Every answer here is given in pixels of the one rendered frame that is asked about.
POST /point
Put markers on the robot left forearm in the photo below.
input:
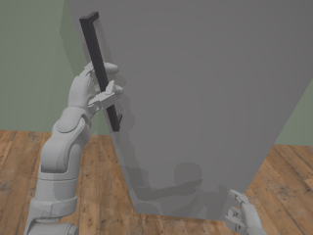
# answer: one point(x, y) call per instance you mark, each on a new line
point(60, 157)

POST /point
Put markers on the right robot hand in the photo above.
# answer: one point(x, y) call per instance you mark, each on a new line
point(240, 220)

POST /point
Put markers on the handle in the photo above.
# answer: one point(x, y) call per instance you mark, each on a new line
point(90, 36)

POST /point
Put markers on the robot left upper arm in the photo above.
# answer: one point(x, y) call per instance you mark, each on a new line
point(54, 228)

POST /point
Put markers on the left robot hand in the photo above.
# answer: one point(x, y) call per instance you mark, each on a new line
point(83, 94)

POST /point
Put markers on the fridge door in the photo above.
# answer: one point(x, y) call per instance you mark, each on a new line
point(208, 86)

